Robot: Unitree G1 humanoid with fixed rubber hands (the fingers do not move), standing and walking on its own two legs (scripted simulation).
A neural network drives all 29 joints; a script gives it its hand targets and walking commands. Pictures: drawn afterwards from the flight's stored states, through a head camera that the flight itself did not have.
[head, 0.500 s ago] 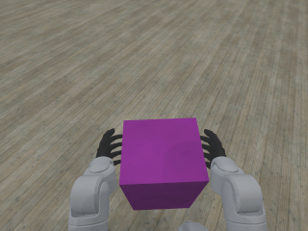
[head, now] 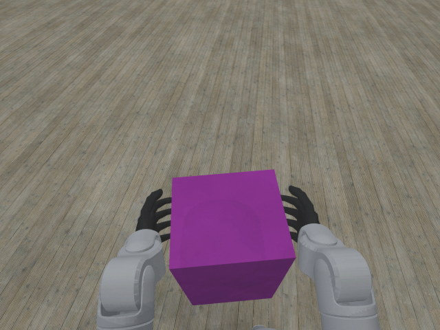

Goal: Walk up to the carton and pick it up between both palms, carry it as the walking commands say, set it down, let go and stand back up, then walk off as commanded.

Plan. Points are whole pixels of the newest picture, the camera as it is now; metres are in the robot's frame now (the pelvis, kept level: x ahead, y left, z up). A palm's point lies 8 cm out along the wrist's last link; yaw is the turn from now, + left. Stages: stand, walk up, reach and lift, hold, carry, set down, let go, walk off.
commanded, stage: carry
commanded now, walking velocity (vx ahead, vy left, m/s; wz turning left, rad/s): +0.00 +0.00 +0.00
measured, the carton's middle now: (228, 245) +0.28 +0.00 +0.01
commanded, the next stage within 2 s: none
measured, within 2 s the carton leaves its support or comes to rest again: neither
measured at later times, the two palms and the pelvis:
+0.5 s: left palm (176, 296) +0.17 +0.08 +0.08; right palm (368, 311) +0.14 -0.17 +0.09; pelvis -0.11 -0.02 +0.00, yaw -5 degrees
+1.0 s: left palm out of the picture +0.06 +0.03 +0.07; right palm out of the picture -0.03 -0.20 +0.08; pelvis -0.24 +0.01 -0.01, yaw -21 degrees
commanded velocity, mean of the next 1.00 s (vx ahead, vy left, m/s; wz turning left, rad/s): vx -0.17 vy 0.00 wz -0.42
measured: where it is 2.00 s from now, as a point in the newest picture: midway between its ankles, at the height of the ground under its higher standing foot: outside the picture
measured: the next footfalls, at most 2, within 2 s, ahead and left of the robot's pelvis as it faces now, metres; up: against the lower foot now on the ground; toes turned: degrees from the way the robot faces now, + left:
right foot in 0.20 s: -0.01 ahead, -0.15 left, +0.00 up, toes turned -8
left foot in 0.44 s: -0.03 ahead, +0.09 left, +0.00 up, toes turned +3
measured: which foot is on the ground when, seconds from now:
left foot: down 0.00-0.24, up 0.26-0.42, down 0.44-0.72, up 0.74-0.92, down 0.94-1.00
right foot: up 0.00-0.18, down 0.20-0.50, up 0.52-0.68, down 0.70-0.96, up 0.98-1.00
